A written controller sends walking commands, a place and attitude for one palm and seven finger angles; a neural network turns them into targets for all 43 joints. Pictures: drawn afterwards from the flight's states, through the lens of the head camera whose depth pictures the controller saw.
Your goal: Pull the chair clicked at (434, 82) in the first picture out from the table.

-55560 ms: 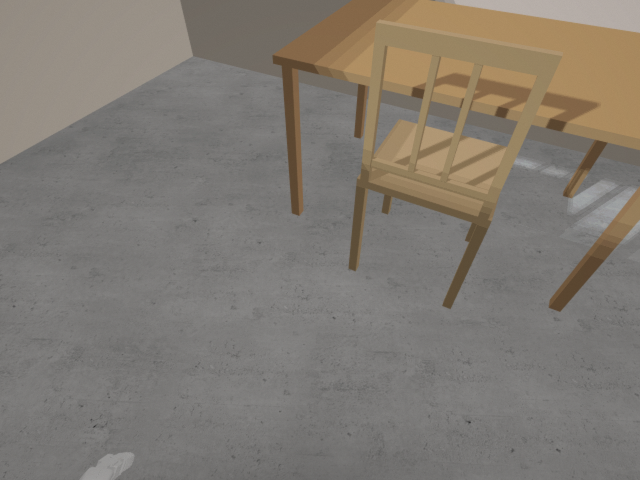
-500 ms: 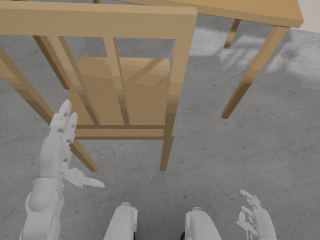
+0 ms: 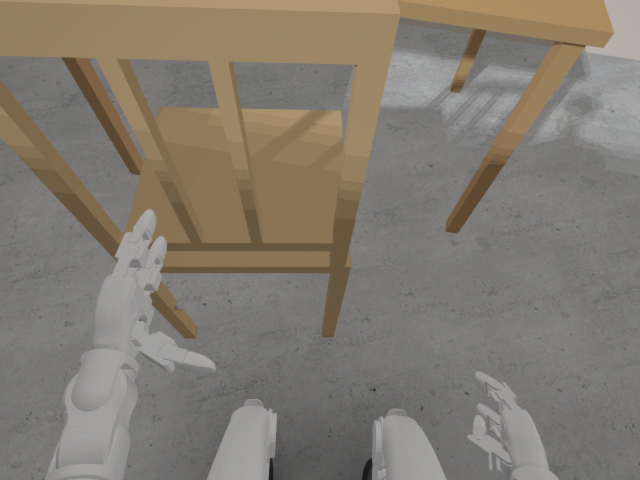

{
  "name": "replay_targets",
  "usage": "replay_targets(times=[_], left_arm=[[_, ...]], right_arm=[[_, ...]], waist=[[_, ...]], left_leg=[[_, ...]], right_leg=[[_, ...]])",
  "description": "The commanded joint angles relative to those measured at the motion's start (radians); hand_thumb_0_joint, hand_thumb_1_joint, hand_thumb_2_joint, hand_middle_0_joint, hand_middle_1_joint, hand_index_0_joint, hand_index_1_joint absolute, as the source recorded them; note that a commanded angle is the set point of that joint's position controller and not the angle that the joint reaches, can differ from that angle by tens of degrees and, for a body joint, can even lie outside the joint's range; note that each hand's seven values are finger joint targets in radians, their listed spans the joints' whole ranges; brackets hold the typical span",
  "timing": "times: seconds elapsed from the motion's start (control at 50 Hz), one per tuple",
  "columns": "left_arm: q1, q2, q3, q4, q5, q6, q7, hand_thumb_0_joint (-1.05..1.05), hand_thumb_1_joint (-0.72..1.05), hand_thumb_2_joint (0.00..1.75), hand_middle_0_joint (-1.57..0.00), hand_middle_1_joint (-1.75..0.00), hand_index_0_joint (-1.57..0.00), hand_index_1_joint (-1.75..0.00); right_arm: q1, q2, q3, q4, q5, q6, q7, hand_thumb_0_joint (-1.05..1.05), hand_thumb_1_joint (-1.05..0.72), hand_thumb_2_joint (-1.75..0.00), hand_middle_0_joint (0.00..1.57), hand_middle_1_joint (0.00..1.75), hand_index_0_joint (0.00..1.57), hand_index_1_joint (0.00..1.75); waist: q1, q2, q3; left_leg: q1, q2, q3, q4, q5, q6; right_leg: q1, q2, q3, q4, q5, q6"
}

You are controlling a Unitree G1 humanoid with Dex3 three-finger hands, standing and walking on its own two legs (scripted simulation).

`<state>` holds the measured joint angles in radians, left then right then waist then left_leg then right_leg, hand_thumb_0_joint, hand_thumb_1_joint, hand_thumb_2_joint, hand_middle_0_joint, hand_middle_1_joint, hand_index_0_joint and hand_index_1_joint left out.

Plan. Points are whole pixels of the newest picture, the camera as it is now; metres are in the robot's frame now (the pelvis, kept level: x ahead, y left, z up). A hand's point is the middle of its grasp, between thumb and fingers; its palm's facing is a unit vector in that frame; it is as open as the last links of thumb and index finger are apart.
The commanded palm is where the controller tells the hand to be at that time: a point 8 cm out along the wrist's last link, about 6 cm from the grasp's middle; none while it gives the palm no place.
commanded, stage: aim the fingers beside a spindle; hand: left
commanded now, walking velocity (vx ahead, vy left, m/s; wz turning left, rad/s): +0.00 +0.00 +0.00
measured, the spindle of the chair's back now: (166, 172) +0.47 +0.22 +0.07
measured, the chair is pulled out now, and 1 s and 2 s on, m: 0.30 0.30 0.30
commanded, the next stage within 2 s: push the fingers through the gap in 1.44 s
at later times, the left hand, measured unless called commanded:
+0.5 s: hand (182, 297) +0.31 +0.17 +0.05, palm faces +0.01 -1.00 -0.07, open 16.9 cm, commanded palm +0.29 +0.23 +0.04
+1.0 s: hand (187, 303) +0.31 +0.17 +0.02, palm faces +0.01 -1.00 -0.05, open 16.9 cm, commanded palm +0.29 +0.22 +0.04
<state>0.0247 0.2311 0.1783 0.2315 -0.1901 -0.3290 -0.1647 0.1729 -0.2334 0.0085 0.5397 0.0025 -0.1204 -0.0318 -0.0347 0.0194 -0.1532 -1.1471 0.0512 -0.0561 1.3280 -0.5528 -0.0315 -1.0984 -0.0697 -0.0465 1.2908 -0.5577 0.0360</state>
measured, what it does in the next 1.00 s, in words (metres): stands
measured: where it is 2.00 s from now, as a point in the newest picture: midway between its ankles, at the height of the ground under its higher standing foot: outside the picture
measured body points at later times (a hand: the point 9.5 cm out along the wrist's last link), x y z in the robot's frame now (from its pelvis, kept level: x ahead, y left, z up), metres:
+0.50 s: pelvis +0.01 +0.00 +0.01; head +0.11 +0.01 +0.44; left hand +0.30 +0.22 +0.06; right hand +0.18 -0.25 -0.09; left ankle +0.04 +0.13 -0.61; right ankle +0.03 -0.15 -0.61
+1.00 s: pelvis +0.01 -0.01 +0.00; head +0.12 +0.00 +0.44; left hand +0.31 +0.23 +0.02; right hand +0.18 -0.25 -0.09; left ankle +0.04 +0.13 -0.61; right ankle +0.03 -0.15 -0.61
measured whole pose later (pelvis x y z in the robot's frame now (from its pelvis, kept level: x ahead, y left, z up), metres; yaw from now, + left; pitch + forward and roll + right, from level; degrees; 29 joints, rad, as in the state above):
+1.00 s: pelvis +0.01 -0.01 +0.00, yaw +0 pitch +22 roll -2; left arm 0.05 0.22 0.18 0.22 -0.19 -0.35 -0.17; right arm 0.18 -0.24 0.00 0.54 0.00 -0.12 -0.03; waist -0.04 0.02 -0.15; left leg -1.13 0.06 -0.06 1.32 -0.56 -0.04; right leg -1.09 -0.06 -0.05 1.29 -0.57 0.03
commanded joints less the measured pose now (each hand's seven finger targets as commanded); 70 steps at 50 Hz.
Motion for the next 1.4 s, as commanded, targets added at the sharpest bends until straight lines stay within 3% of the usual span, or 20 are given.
replay_targets(times=[0.0, 0.04, 0.12, 0.18, 0.26, 0.34, 0.46, 0.5, 0.64, 0.68, 0.76, 0.82, 0.9, 0.98, 1.14, 1.2, 1.24, 1.32, 1.34, 1.38], left_arm=[[-0.145, 0.136, 0.020, -0.431, -0.023, -0.124, -0.007, 0.00, -0.50, 0.30, -0.06, -0.08, -0.06, -0.08], [-0.138, 0.180, 0.074, -0.426, -0.020, -0.134, 0.027, 0.00, -0.50, 0.30, -0.06, -0.08, -0.06, -0.08], [-0.067, 0.145, 0.102, -0.186, -0.008, -0.101, 0.050, 0.00, -0.50, 0.30, -0.06, -0.08, -0.06, -0.08], [-0.064, 0.106, 0.082, -0.067, -0.012, -0.067, 0.013, 0.00, -0.50, 0.30, -0.06, -0.08, -0.06, -0.08], [-0.105, 0.103, 0.029, -0.240, -0.028, -0.092, -0.049, 0.00, -0.50, 0.30, -0.06, -0.08, -0.06, -0.08], [-0.093, 0.166, 0.059, -0.452, -0.041, -0.156, -0.017, 0.00, -0.50, 0.30, -0.06, -0.08, -0.06, -0.08], [-0.108, 0.124, 0.081, -0.140, 0.002, -0.119, 0.042, 0.00, -0.50, 0.30, -0.06, -0.08, -0.06, -0.08], [-0.118, 0.112, 0.078, -0.069, -0.001, -0.094, 0.021, 0.00, -0.50, 0.30, -0.06, -0.08, -0.06, -0.08], [-0.092, 0.142, 0.044, -0.409, -0.033, -0.124, -0.031, 0.00, -0.50, 0.30, -0.06, -0.08, -0.06, -0.08], [-0.042, 0.150, 0.056, -0.440, -0.031, -0.140, -0.001, 0.00, -0.50, 0.30, -0.06, -0.08, -0.06, -0.08], [-0.051, 0.120, 0.077, -0.213, -0.008, -0.116, 0.046, 0.00, -0.50, 0.30, -0.06, -0.08, -0.06, -0.08], [-0.052, 0.095, 0.073, -0.073, 0.003, -0.094, 0.028, 0.00, -0.50, 0.30, -0.06, -0.08, -0.06, -0.08], [-0.095, 0.100, 0.031, -0.216, -0.010, -0.108, -0.029, 0.00, -0.50, 0.30, -0.06, -0.08, -0.06, -0.08], [-0.061, 0.141, 0.034, -0.461, -0.024, -0.153, -0.011, 0.00, -0.50, 0.30, -0.06, -0.08, -0.06, -0.08], [0.006, 0.087, 0.073, -0.090, -0.002, -0.088, 0.035, 0.00, -0.50, 0.30, -0.06, -0.08, -0.06, -0.08], [-0.048, 0.101, 0.065, -0.131, -0.014, -0.094, -0.011, 0.00, -0.50, 0.30, -0.06, -0.08, -0.06, -0.08], [-0.108, 0.130, 0.057, -0.254, -0.024, -0.121, -0.038, 0.00, -0.50, 0.30, -0.06, -0.08, -0.06, -0.08], [-0.150, 0.195, 0.082, -0.433, -0.033, -0.179, -0.024, 0.00, -0.50, 0.30, -0.06, -0.08, -0.06, -0.08], [-0.141, 0.180, 0.073, -0.426, -0.030, -0.181, -0.014, 0.00, -0.50, 0.30, -0.06, -0.08, -0.06, -0.08], [-0.109, 0.149, 0.070, -0.327, -0.027, -0.160, 0.003, 0.00, -0.50, 0.30, -0.06, -0.08, -0.06, -0.08]], right_arm=[[0.009, -0.144, -0.067, -0.143, -0.007, -0.069, -0.021, 0.00, -0.90, -0.90, 0.20, 0.30, 0.20, 0.30], [0.015, -0.143, -0.064, -0.125, -0.012, -0.070, -0.022, 0.00, -0.90, -0.90, 0.20, 0.30, 0.20, 0.30], [0.009, -0.146, -0.060, -0.098, -0.006, -0.049, -0.017, 0.00, -0.90, -0.90, 0.20, 0.30, 0.20, 0.30], [0.007, -0.156, -0.060, -0.101, 0.000, -0.033, -0.010, 0.00, -0.90, -0.90, 0.20, 0.30, 0.20, 0.30], [0.003, -0.155, -0.068, -0.139, 0.004, -0.049, -0.013, 0.00, -0.90, -0.90, 0.20, 0.30, 0.20, 0.30], [0.027, -0.145, -0.072, -0.128, -0.007, -0.076, -0.020, 0.00, -0.90, -0.90, 0.20, 0.30, 0.20, 0.30], [0.015, -0.153, -0.063, -0.079, -0.006, -0.055, -0.017, 0.00, -0.90, -0.90, 0.20, 0.30, 0.20, 0.30], [0.011, -0.160, -0.063, -0.086, -0.004, -0.043, -0.014, 0.00, -0.90, -0.90, 0.20, 0.30, 0.20, 0.30], [0.020, -0.143, -0.071, -0.146, -0.003, -0.062, -0.011, 0.00, -0.90, -0.90, 0.20, 0.30, 0.20, 0.30], [0.027, -0.138, -0.070, -0.137, -0.007, -0.068, -0.009, 0.00, -0.90, -0.90, 0.20, 0.30, 0.20, 0.30], [0.023, -0.145, -0.062, -0.096, -0.008, -0.052, -0.010, 0.00, -0.90, -0.90, 0.20, 0.30, 0.20, 0.30], [0.012, -0.155, -0.064, -0.097, -0.001, -0.038, -0.008, 0.00, -0.90, -0.90, 0.20, 0.30, 0.20, 0.30], [0.009, -0.155, -0.070, -0.133, -0.001, -0.044, -0.008, 0.00, -0.90, -0.90, 0.20, 0.30, 0.20, 0.30], [0.028, -0.136, -0.073, -0.139, -0.008, -0.069, -0.012, 0.00, -0.90, -0.90, 0.20, 0.30, 0.20, 0.30], [0.007, -0.151, -0.061, -0.106, -0.003, -0.032, -0.001, 0.00, -0.90, -0.90, 0.20, 0.30, 0.20, 0.30], [0.006, -0.158, -0.067, -0.125, 0.001, -0.033, -0.004, 0.00, -0.90, -0.90, 0.20, 0.30, 0.20, 0.30], [0.004, -0.155, -0.068, -0.136, 0.000, -0.044, -0.012, 0.00, -0.90, -0.90, 0.20, 0.30, 0.20, 0.30], [0.020, -0.146, -0.067, -0.119, -0.009, -0.073, -0.027, 0.00, -0.90, -0.90, 0.20, 0.30, 0.20, 0.30], [0.020, -0.142, -0.065, -0.109, -0.009, -0.077, -0.026, 0.00, -0.90, -0.90, 0.20, 0.30, 0.20, 0.30], [0.016, -0.143, -0.061, -0.093, -0.009, -0.077, -0.023, 0.00, -0.90, -0.90, 0.20, 0.30, 0.20, 0.30]], waist=[[0.009, 0.096, -0.463], [0.008, 0.076, -0.447], [-0.007, -0.013, -0.280], [-0.009, -0.047, -0.237], [0.007, 0.056, -0.382], [0.012, 0.093, -0.479], [-0.031, -0.022, -0.227], [-0.023, -0.040, -0.236], [0.023, 0.110, -0.512], [0.022, 0.099, -0.489], [-0.025, -0.029, -0.268], [-0.018, -0.048, -0.211], [0.005, 0.040, -0.370], [0.023, 0.112, -0.507], [-0.013, -0.048, -0.209], [-0.003, -0.034, -0.284], [0.003, 0.039, -0.374], [0.001, 0.089, -0.464], [-0.001, 0.119, -0.451], [-0.015, 0.063, -0.360]], left_leg=[[0.399, -0.038, 0.016, -0.201, 0.329, 0.039], [0.378, -0.038, 0.010, -0.196, 0.335, 0.038], [0.244, -0.043, 0.022, -0.196, 0.205, 0.040], [0.182, -0.050, 0.037, -0.193, 0.139, 0.040], [0.285, -0.049, 0.047, -0.193, 0.244, 0.044], [0.401, -0.040, 0.024, -0.192, 0.387, 0.043], [0.209, -0.044, 0.028, -0.184, 0.154, 0.040], [0.179, -0.051, 0.036, -0.182, 0.122, 0.041], [0.415, -0.042, 0.034, -0.198, 0.407, 0.041], [0.427, -0.038, 0.028, -0.199, 0.432, 0.039], [0.252, -0.039, 0.025, -0.190, 0.239, 0.039], [0.180, -0.048, 0.036, -0.183, 0.149, 0.041], [0.278, -0.049, 0.046, -0.189, 0.245, 0.042], [0.436, -0.041, 0.032, -0.192, 0.443, 0.042], [0.186, -0.051, 0.040, -0.191, 0.153, 0.039], [0.198, -0.053, 0.045, -0.190, 0.156, 0.043], [0.263, -0.052, 0.050, -0.186, 0.221, 0.047], [0.364, -0.042, 0.035, -0.179, 0.338, 0.048], [0.385, -0.042, 0.030, -0.186, 0.350, 0.044], [0.336, -0.041, 0.025, -0.191, 0.290, 0.041]], right_leg=[[0.213, 0.050, -0.010, -0.194, 0.247, -0.066], [0.212, 0.052, -0.012, -0.187, 0.252, -0.064], [0.165, 0.059, -0.021, -0.204, 0.165, -0.061], [0.158, 0.057, -0.013, -0.216, 0.120, -0.059], [0.221, 0.050, 0.002, -0.205, 0.225, -0.065], [0.254, 0.053, 0.000, -0.196, 0.321, -0.063], [0.121, 0.059, -0.022, -0.204, 0.123, -0.057], [0.132, 0.058, -0.013, -0.209, 0.100, -0.059], [0.276, 0.052, -0.001, -0.190, 0.348, -0.065], [0.268, 0.053, -0.007, -0.190, 0.355, -0.064], [0.169, 0.062, -0.026, -0.199, 0.211, -0.056], [0.136, 0.061, -0.018, -0.208, 0.130, -0.059], [0.211, 0.054, -0.001, -0.196, 0.229, -0.066], [0.279, 0.051, 0.002, -0.188, 0.373, -0.066], [0.151, 0.063, -0.019, -0.212, 0.140, -0.058], [0.192, 0.059, -0.004, -0.214, 0.147, -0.062], [0.230, 0.056, 0.008, -0.211, 0.210, -0.065], [0.253, 0.059, 0.009, -0.197, 0.293, -0.065], [0.230, 0.058, 0.002, -0.194, 0.288, -0.066], [0.194, 0.061, -0.014, -0.203, 0.235, -0.062]])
